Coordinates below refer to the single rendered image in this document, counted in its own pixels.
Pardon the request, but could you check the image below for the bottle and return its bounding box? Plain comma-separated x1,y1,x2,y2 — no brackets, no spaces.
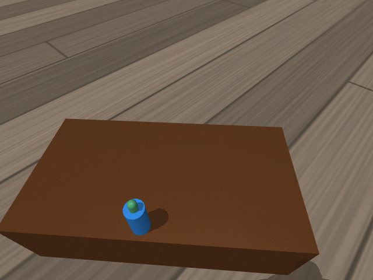
123,199,151,236

